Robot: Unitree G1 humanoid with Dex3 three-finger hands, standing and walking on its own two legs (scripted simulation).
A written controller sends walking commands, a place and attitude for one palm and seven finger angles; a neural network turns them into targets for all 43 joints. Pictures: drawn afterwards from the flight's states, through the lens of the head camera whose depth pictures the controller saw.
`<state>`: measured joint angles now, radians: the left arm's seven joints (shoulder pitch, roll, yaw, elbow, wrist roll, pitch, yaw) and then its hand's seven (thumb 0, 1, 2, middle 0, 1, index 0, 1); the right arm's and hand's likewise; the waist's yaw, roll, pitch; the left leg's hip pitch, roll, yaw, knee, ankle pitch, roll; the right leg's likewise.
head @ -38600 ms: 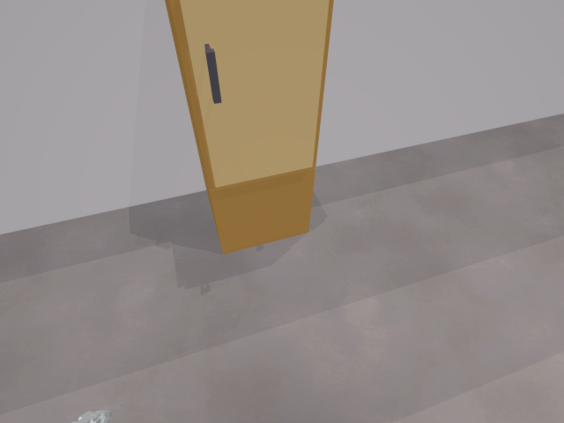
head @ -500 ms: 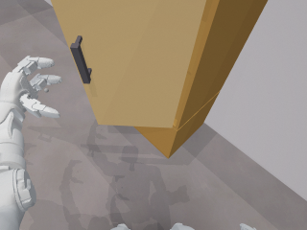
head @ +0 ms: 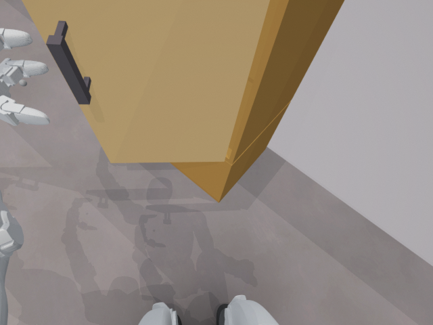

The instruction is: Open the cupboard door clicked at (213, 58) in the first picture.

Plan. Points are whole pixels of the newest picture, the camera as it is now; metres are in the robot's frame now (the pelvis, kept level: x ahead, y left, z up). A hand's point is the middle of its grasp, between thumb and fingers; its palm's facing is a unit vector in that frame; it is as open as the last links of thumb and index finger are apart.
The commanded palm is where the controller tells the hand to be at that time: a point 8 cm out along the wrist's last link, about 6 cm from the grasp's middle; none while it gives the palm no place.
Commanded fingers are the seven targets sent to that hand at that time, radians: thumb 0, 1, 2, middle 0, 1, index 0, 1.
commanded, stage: move the hooked fingers beside the handle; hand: left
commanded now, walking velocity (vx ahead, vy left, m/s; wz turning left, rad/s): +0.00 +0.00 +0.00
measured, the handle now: (73, 65) +0.55 +0.21 +0.10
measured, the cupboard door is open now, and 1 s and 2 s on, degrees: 43 43 43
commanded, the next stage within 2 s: slide the fingers in behind the handle in 0.84 s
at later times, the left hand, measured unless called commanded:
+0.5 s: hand (23, 89) +0.49 +0.27 +0.11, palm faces -0.03 -1.00 +0.00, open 14.0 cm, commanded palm +0.48 +0.31 +0.10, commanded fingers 0.00 -0.50 0.30 -0.30 -1.20 -0.30 -1.20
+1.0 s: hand (33, 86) +0.50 +0.26 +0.11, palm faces -0.03 -1.00 +0.00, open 14.0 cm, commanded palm +0.48 +0.30 +0.10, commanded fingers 0.00 -0.50 0.30 -0.30 -1.20 -0.30 -1.20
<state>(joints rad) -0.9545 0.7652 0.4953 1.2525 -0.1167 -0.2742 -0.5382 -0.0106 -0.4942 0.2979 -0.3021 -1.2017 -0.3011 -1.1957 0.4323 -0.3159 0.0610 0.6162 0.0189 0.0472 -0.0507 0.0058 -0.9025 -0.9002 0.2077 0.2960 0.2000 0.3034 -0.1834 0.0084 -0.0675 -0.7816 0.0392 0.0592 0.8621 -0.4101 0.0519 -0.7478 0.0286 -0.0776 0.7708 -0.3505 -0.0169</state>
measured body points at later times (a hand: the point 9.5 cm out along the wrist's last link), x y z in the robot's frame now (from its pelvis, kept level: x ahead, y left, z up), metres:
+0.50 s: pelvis +0.01 +0.00 +0.00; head +0.12 +0.03 +0.43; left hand +0.49 +0.32 +0.11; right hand +0.02 -0.27 -0.10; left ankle -0.01 +0.08 -0.70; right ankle +0.00 -0.11 -0.70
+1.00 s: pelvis +0.00 +0.00 +0.00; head +0.13 +0.02 +0.43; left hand +0.50 +0.31 +0.11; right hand -0.01 -0.27 -0.10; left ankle -0.01 +0.08 -0.70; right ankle +0.00 -0.11 -0.70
